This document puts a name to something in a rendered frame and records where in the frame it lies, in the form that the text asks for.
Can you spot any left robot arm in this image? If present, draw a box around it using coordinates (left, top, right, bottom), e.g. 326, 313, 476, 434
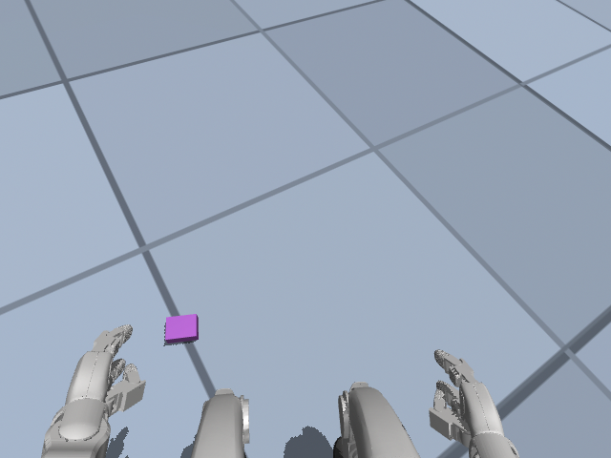
41, 399, 111, 458

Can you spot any right robot arm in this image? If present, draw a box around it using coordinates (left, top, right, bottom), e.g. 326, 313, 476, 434
469, 433, 519, 458

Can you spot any small box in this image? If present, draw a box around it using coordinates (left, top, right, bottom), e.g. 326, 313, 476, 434
165, 314, 199, 344

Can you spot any right robot hand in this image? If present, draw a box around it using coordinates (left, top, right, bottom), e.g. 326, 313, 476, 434
429, 349, 505, 448

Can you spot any left robot hand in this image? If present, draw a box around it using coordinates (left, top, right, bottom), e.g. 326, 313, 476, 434
65, 324, 146, 417

